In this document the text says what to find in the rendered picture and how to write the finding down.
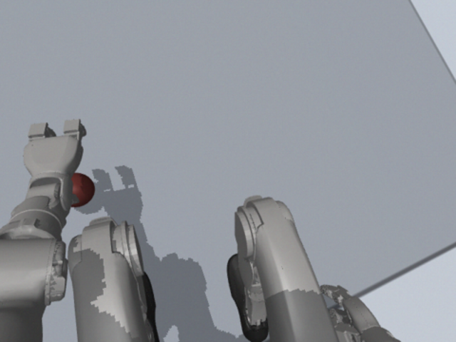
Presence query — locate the left robot hand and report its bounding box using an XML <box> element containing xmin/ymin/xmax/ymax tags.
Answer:
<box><xmin>24</xmin><ymin>119</ymin><xmax>86</xmax><ymax>204</ymax></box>

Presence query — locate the right robot arm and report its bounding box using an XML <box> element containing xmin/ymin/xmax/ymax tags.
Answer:
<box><xmin>361</xmin><ymin>326</ymin><xmax>401</xmax><ymax>342</ymax></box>

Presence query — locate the right robot foot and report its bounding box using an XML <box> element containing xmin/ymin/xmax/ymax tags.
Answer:
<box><xmin>227</xmin><ymin>254</ymin><xmax>269</xmax><ymax>342</ymax></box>

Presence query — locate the left robot arm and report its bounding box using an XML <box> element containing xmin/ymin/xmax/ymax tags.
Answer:
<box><xmin>0</xmin><ymin>172</ymin><xmax>73</xmax><ymax>342</ymax></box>

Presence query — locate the left robot foot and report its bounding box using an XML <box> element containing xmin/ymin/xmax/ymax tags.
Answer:
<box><xmin>142</xmin><ymin>272</ymin><xmax>160</xmax><ymax>342</ymax></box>

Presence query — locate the ball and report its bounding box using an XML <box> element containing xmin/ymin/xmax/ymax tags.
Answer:
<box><xmin>71</xmin><ymin>172</ymin><xmax>95</xmax><ymax>207</ymax></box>

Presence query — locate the right robot hand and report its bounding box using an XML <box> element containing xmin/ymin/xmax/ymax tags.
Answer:
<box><xmin>320</xmin><ymin>285</ymin><xmax>380</xmax><ymax>342</ymax></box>

